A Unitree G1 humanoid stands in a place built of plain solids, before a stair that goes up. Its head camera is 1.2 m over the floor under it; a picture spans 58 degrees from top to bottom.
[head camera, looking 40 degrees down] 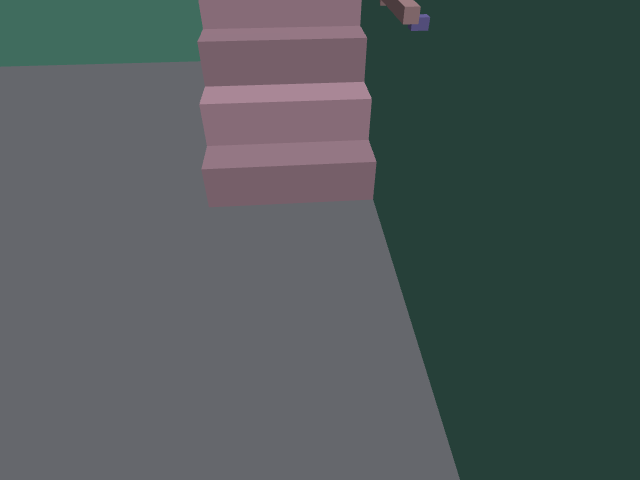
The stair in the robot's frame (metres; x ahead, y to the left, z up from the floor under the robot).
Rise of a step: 0.21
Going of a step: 0.22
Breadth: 0.79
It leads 5 degrees to the left of straight ahead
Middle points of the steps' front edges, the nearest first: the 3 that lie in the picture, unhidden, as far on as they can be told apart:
1.70 0.13 0.21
1.92 0.15 0.41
2.13 0.17 0.62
